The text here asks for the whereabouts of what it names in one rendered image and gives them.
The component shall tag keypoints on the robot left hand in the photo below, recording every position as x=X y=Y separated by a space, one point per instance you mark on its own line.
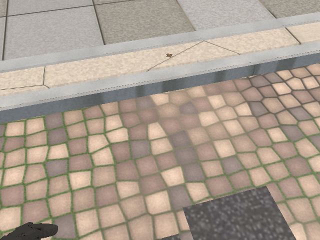
x=30 y=231

